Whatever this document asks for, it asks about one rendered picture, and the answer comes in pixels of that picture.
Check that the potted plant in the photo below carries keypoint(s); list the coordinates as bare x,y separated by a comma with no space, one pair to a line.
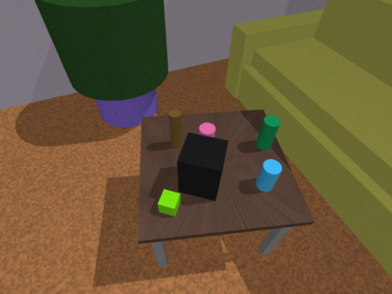
113,51

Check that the coffee table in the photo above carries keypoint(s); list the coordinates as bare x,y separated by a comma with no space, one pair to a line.
239,207

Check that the sofa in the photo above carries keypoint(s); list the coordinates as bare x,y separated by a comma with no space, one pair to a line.
327,75

